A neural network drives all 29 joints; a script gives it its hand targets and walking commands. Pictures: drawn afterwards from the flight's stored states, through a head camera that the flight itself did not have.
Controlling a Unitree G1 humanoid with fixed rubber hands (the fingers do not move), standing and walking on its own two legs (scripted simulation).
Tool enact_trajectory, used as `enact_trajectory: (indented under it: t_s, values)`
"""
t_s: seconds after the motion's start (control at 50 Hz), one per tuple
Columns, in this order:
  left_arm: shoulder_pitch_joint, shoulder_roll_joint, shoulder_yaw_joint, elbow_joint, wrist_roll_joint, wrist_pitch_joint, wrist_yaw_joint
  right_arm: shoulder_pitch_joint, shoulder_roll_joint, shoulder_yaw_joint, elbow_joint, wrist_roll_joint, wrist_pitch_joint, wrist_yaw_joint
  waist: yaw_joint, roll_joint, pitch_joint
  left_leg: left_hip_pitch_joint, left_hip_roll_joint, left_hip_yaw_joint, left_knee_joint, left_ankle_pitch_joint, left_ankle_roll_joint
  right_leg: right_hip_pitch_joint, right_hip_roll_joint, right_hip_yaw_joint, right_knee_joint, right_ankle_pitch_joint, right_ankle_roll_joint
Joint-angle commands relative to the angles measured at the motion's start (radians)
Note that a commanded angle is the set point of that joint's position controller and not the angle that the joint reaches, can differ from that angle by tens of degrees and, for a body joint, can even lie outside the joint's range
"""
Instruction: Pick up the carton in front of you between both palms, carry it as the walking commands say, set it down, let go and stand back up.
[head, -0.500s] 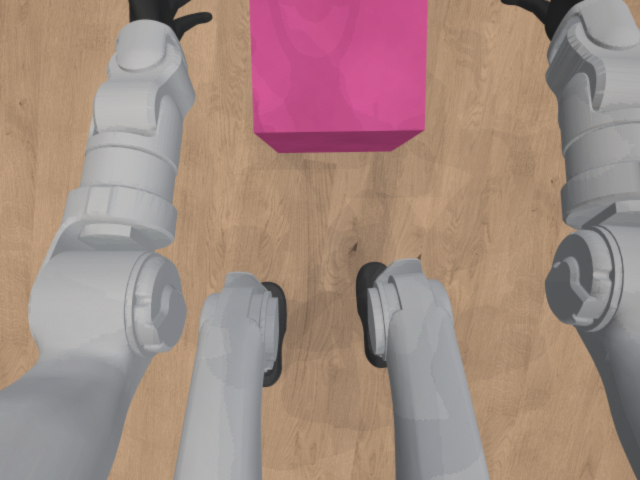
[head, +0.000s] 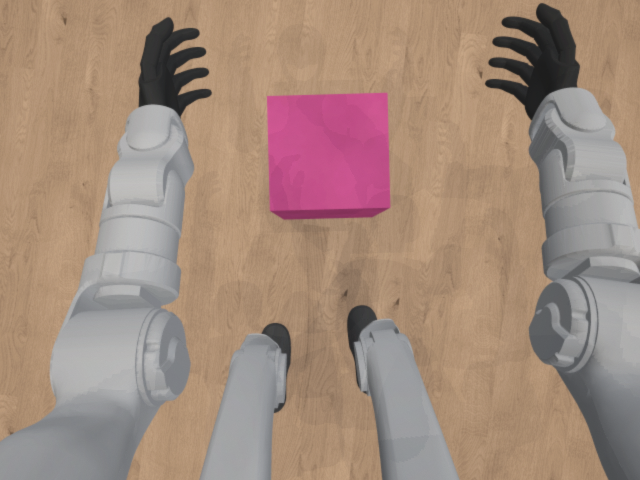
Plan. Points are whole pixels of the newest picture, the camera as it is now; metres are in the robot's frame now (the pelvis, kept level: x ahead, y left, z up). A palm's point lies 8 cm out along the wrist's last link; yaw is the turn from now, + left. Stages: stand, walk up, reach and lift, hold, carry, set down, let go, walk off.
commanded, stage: let go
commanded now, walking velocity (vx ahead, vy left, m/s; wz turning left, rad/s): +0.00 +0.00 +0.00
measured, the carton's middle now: (327, 166) +0.53 -0.05 -0.50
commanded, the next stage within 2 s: stand in 1.32 s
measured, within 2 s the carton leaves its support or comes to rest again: neither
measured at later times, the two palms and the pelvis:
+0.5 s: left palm (61, 243) +0.39 +0.18 +0.00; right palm (633, 236) +0.35 -0.26 +0.00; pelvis +0.05 +0.00 +0.11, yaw -2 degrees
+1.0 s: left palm out of the picture +0.25 +0.24 +0.08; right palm out of the picture +0.23 -0.22 +0.08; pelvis +0.09 +0.02 +0.15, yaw -3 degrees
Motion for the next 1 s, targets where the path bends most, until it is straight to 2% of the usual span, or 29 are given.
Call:
enact_trajectory:
  t_s: [0.0,0.02,0.12,0.16,0.26,0.3,0.32,0.36,0.38,0.4,0.42,0.44,0.46,0.48,0.5,0.52,0.54,0.56,0.58,0.66,0.7,0.72,0.74,0.76,0.84,0.88,0.94,0.96,0.98]
  values:
    - [-0.077,0.027,0.003,-0.084,0.051,-0.017,0.002,-0.105,-0.084,-0.016,-0.098,-0.071,-0.031,0.031,0.015,-0.067,-0.989,0.504,-0.024,0.050,-0.220,0.392,-0.026,0.868,0.009,-0.029,-0.165,0.539,0.032]
    - [-0.091,0.100,0.007,-0.223,0.082,-0.020,0.005,-0.084,-0.136,-0.055,-0.136,-0.087,-0.021,0.040,0.000,-0.056,-1.056,0.546,-0.015,0.041,-0.228,0.360,-0.034,0.958,0.005,-0.037,-0.158,0.536,0.031]
    - [0.225,-0.045,-0.051,-0.207,0.120,-0.018,0.005,0.238,-0.041,-0.015,-0.224,-0.120,-0.045,0.033,-0.052,-0.052,-0.886,0.668,0.003,0.029,-0.325,0.371,-0.018,1.014,-0.003,-0.014,-0.295,0.535,0.034]
    - [0.256,0.054,-0.028,-0.317,0.133,-0.057,0.000,0.235,-0.055,0.018,-0.355,-0.106,-0.074,0.017,0.002,-0.070,-0.912,0.674,0.004,0.033,-0.364,0.412,-0.005,1.091,-0.017,0.005,-0.341,0.584,0.026]
    - [0.358,0.057,-0.116,-0.352,0.056,-0.101,-0.043,0.414,-0.029,0.062,-0.364,-0.060,-0.113,-0.002,-0.045,-0.084,-0.773,0.730,0.017,0.005,-0.470,0.313,-0.004,1.188,-0.028,0.009,-0.412,0.485,0.023]
    - [0.476,0.082,-0.118,-0.301,0.063,-0.119,-0.047,0.489,-0.002,0.103,-0.341,-0.012,-0.123,0.012,0.005,-0.029,-0.730,0.782,0.023,0.007,-0.497,0.344,0.003,1.208,-0.033,0.030,-0.439,0.514,0.011]
    - [0.523,0.063,-0.109,-0.301,0.058,-0.125,-0.053,0.541,-0.019,0.076,-0.438,-0.031,-0.142,0.008,-0.054,-0.074,-0.819,0.802,0.028,0.007,-0.492,0.413,0.000,1.272,-0.024,0.041,-0.445,0.629,0.004]
    - [0.741,0.049,-0.104,-0.287,0.098,-0.136,-0.074,0.728,0.050,0.128,-0.358,-0.011,-0.142,0.006,0.023,-0.057,-0.668,0.853,0.023,0.017,-0.525,0.322,0.003,1.328,-0.026,0.032,-0.490,0.498,0.024]
    - [0.744,-0.041,-0.115,-0.256,0.092,-0.138,-0.081,0.753,0.021,0.080,-0.333,-0.041,-0.149,0.007,-0.019,-0.050,-0.605,0.822,0.030,0.006,-0.550,0.318,-0.006,1.275,-0.030,0.046,-0.508,0.509,0.022]
    - [0.753,-0.012,-0.143,-0.274,0.069,-0.148,-0.090,0.740,0.082,0.130,-0.347,-0.003,-0.151,0.022,0.049,0.005,-0.609,0.851,0.027,-0.021,-0.559,0.419,0.005,1.226,-0.037,0.030,-0.515,0.510,0.011]
    - [0.778,0.002,-0.124,-0.273,0.080,-0.156,-0.087,0.815,0.038,0.119,-0.355,-0.021,-0.164,0.020,-0.011,-0.002,-0.621,0.893,0.035,-0.011,-0.549,0.394,0.000,1.281,-0.037,0.060,-0.526,0.530,0.006]
    - [0.864,0.025,-0.103,-0.241,0.053,-0.165,-0.091,0.820,0.072,0.137,-0.447,-0.028,-0.173,0.011,0.025,-0.122,-0.632,0.928,0.030,-0.001,-0.547,0.442,0.003,1.352,-0.033,0.034,-0.548,0.572,0.021]
    - [0.869,0.001,-0.166,-0.303,0.049,-0.183,-0.091,0.901,0.050,0.123,-0.351,-0.018,-0.178,0.005,-0.008,-0.079,-0.611,0.935,0.045,-0.006,-0.596,0.437,-0.003,1.371,-0.033,0.040,-0.550,0.609,0.019]
    - [0.890,0.014,-0.192,-0.328,0.028,-0.192,-0.092,0.895,0.097,0.175,-0.431,0.030,-0.192,0.010,0.044,-0.032,-0.603,0.979,0.038,-0.026,-0.576,0.532,0.015,1.334,-0.036,0.042,-0.542,0.649,0.023]
    - [0.962,0.073,-0.147,-0.297,0.051,-0.202,-0.099,0.934,0.081,0.165,-0.483,0.002,-0.189,0.004,0.028,-0.084,-0.632,0.986,0.038,-0.005,-0.589,0.493,0.002,1.437,-0.029,0.050,-0.550,0.678,0.037]
    - [0.921,0.030,-0.194,-0.339,0.036,-0.212,-0.107,1.018,0.042,0.135,-0.429,-0.016,-0.205,-0.008,-0.051,-0.073,-0.509,0.941,0.037,-0.006,-0.621,0.448,-0.001,1.406,-0.047,0.060,-0.578,0.725,0.023]
    - [0.989,0.055,-0.196,-0.304,0.012,-0.221,-0.111,1.015,0.082,0.169,-0.481,0.006,-0.211,-0.010,0.013,-0.088,-0.552,0.928,0.022,-0.003,-0.622,0.473,0.007,1.515,-0.044,0.059,-0.548,0.794,0.021]
    - [1.021,0.087,-0.161,-0.338,0.035,-0.225,-0.113,1.057,0.088,0.178,-0.492,0.007,-0.203,-0.006,0.023,-0.092,-0.545,0.988,0.022,0.008,-0.644,0.461,0.014,1.518,-0.044,0.055,-0.574,0.754,0.039]
    - [1.047,0.061,-0.178,-0.340,0.017,-0.222,-0.124,1.113,0.054,0.154,-0.505,-0.029,-0.204,-0.013,-0.024,-0.131,-0.520,1.010,0.028,-0.001,-0.653,0.414,0.005,1.525,-0.046,0.059,-0.602,0.710,0.034]
    - [1.189,0.054,-0.207,-0.308,-0.006,-0.207,-0.142,1.274,0.123,0.244,-0.535,0.005,-0.202,-0.015,0.014,-0.078,-0.293,1.216,0.030,-0.005,-0.758,0.376,0.009,1.474,-0.038,0.025,-0.727,0.464,0.023]
    - [1.218,0.109,-0.191,-0.431,0.022,-0.220,-0.145,1.283,0.108,0.230,-0.571,0.021,-0.197,-0.014,0.033,-0.012,-0.322,1.305,0.029,-0.001,-0.777,0.441,0.006,1.594,-0.043,0.036,-0.751,0.501,0.025]
    - [1.263,0.071,-0.244,-0.385,-0.013,-0.211,-0.145,1.354,0.110,0.252,-0.550,0.026,-0.197,-0.019,-0.015,-0.070,-0.233,1.323,0.037,-0.003,-0.805,0.498,0.006,1.551,-0.024,0.024,-0.768,0.547,0.022]
    - [1.294,0.088,-0.222,-0.406,-0.013,-0.214,-0.143,1.316,0.086,0.235,-0.587,0.003,-0.193,-0.021,0.041,-0.089,-0.246,1.373,0.047,-0.011,-0.818,0.493,0.013,1.571,-0.031,0.031,-0.796,0.524,0.036]
    - [1.318,0.072,-0.236,-0.444,0.003,-0.211,-0.147,1.416,0.106,0.249,-0.558,0.033,-0.185,-0.013,0.018,0.025,-0.195,1.431,0.052,-0.009,-0.826,0.472,-0.004,1.619,-0.020,0.023,-0.791,0.445,0.020]
    - [1.299,0.061,-0.261,-0.430,-0.029,-0.183,-0.155,1.355,0.073,0.241,-0.571,-0.021,-0.156,-0.008,0.011,-0.054,-0.017,1.418,0.060,-0.024,-0.896,0.357,0.009,1.560,0.001,-0.018,-0.820,0.339,0.018]
    - [1.337,0.085,-0.241,-0.431,0.003,-0.158,-0.146,1.381,0.095,0.267,-0.611,0.003,-0.131,-0.001,0.059,0.028,0.005,1.450,0.055,-0.015,-0.883,0.364,-0.005,1.600,-0.013,-0.007,-0.840,0.313,0.015]
    - [1.315,0.085,-0.267,-0.478,-0.008,-0.143,-0.154,1.380,0.092,0.279,-0.590,0.008,-0.113,0.003,0.054,0.015,0.046,1.433,0.056,-0.021,-0.873,0.403,0.008,1.595,0.005,-0.013,-0.819,0.311,0.016]
    - [1.278,0.104,-0.271,-0.490,-0.014,-0.137,-0.158,1.368,0.080,0.264,-0.555,0.006,-0.099,-0.002,0.011,0.024,0.068,1.374,0.070,-0.028,-0.878,0.371,0.019,1.560,0.005,-0.006,-0.815,0.309,0.018]
    - [1.325,0.176,-0.184,-0.481,0.027,-0.115,-0.161,1.400,0.050,0.235,-0.632,0.011,-0.089,0.004,0.035,0.038,0.026,1.486,0.064,-0.018,-0.858,0.383,0.002,1.602,-0.013,-0.016,-0.807,0.300,0.025]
